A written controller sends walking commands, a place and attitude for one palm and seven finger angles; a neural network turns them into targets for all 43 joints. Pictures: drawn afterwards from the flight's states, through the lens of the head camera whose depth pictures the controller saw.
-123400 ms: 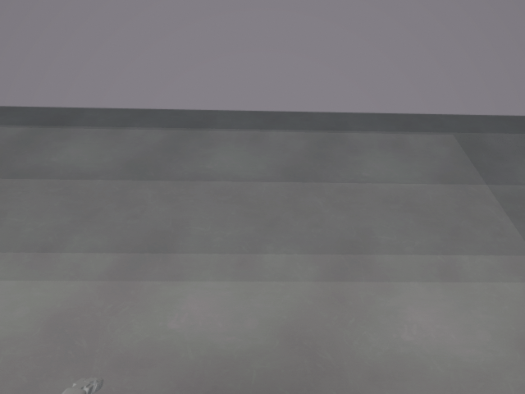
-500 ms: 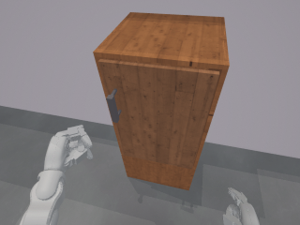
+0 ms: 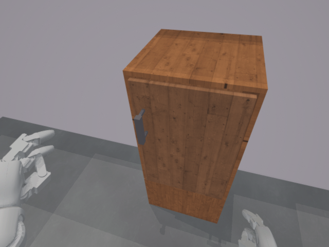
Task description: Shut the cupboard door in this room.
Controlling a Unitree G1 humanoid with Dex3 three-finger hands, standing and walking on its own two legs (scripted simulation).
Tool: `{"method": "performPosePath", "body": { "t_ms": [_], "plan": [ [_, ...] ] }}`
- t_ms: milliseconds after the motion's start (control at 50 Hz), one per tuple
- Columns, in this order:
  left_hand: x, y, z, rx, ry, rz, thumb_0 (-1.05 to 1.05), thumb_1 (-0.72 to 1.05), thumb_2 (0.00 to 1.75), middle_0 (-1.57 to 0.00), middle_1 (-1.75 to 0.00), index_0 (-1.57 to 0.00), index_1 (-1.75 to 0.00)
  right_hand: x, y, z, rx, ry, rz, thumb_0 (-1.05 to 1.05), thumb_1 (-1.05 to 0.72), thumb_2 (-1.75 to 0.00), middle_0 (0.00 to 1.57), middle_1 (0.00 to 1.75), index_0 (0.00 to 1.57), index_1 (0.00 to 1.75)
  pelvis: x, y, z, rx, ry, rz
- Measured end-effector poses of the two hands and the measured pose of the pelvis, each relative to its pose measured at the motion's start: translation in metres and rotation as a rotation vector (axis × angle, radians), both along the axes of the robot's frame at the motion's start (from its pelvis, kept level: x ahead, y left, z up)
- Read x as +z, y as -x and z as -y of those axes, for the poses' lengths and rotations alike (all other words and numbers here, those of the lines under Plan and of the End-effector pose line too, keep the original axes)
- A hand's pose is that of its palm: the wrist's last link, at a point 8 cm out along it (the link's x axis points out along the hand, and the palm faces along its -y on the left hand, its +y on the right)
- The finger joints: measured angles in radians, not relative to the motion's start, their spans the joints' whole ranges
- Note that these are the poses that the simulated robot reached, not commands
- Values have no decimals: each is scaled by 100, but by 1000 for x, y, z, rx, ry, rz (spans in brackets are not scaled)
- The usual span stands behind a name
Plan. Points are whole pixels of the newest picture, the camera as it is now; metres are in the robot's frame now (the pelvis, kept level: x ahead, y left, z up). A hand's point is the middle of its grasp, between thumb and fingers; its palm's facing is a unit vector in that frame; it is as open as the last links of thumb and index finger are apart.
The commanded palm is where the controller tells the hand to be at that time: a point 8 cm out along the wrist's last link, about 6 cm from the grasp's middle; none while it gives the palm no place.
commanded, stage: draw the hand back to the body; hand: left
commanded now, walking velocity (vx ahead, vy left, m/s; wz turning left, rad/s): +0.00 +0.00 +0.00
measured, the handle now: (142, 126) +0.51 +0.15 -0.02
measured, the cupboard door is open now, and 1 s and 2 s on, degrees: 0 0 0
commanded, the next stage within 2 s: step back with the hand held close in 0.42 s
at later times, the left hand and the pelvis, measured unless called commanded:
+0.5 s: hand (41, 180) +0.18 +0.25 +0.16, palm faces +0.47 -0.80 -0.38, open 7.4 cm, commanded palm +0.13 +0.29 +0.17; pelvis -0.01 -0.01 +0.00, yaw +0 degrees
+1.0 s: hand (29, 186) +0.17 +0.27 +0.15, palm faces +0.39 -0.79 -0.48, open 7.4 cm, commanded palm +0.11 +0.31 +0.17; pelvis -0.04 +0.01 -0.01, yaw -1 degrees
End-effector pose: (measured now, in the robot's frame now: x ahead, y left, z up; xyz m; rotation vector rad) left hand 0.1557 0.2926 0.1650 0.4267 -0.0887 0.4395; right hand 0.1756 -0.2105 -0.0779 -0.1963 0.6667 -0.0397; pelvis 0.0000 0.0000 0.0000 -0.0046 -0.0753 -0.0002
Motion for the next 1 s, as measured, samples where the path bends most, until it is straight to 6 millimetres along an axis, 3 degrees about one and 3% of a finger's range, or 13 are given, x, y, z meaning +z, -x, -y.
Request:
{"method": "performPosePath", "body": {
  "t_ms": [120, 280, 620, 840, 1000],
  "plan": [
    [16, 16, -12, 51, -57, 41, 1, 89, 90, -34, -44, -34, -44, -1, 4, 5, -11, 4, 0, 1, -90, -90, 20, 30, 21, 30, 0, 2, 0, 0, 0, 6],
    [6, 18, -3, 48, -11, 30, 1, 89, 90, -23, -33, -24, -33, -1, 9, 13, -16, 18, 3, 1, -90, -90, 20, 30, 21, 30, 0, 8, 4, 2, -2, 11],
    [13, 19, 5, 21, -50, 54, 1, 89, 90, -21, -30, -21, -30, 1, 16, 25, -44, 15, 12, 1, -90, -90, 20, 30, 21, 30, 0, 13, 13, -2, 11, -10],
    [8, 12, -6, -47, -117, -5, 1, 88, 90, -21, -30, -21, -30, -4, 35, 37, -153, 67, -74, 1, -90, -90, 20, 30, 21, 30, -3, 20, -3, -14, 5, -80],
    [10, 27, -17, -71, -141, 29, 1, 88, 90, -21, -30, -22, -30, 2, 56, 26, -172, 80, -69, 1, -90, -90, 20, 30, 21, 30, -6, 39, -12, -22, 7, -84]
  ]
}}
